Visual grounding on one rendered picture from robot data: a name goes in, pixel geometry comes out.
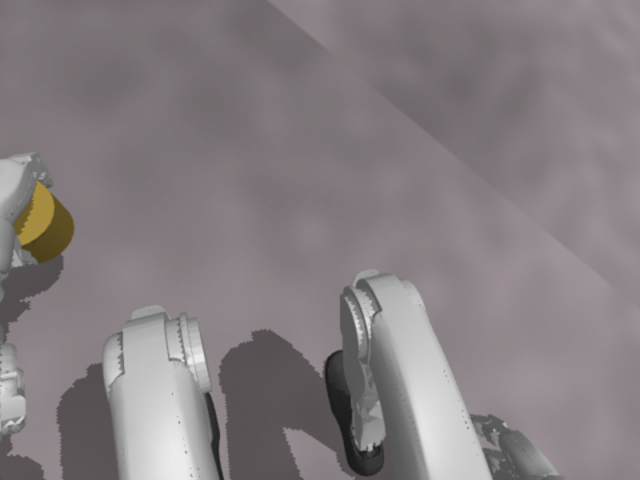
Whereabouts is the left robot hand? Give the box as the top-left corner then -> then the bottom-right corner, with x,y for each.
0,152 -> 53,270

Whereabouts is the right robot foot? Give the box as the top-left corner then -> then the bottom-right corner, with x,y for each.
325,350 -> 384,476

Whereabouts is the tin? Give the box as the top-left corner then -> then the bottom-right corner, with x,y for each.
13,180 -> 74,264

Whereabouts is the left robot foot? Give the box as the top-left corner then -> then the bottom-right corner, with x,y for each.
205,392 -> 224,480

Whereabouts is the right robot hand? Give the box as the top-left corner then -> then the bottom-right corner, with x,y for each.
469,414 -> 559,480

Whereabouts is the left robot arm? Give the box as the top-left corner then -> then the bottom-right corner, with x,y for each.
0,217 -> 26,480

